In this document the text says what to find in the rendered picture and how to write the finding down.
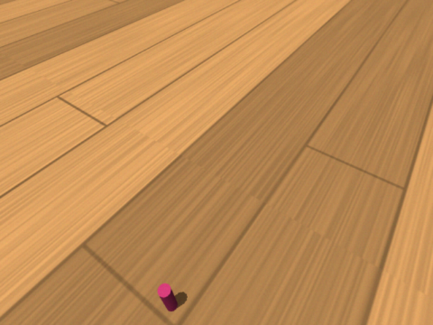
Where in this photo can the can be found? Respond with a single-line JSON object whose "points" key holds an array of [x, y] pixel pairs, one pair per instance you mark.
{"points": [[167, 297]]}

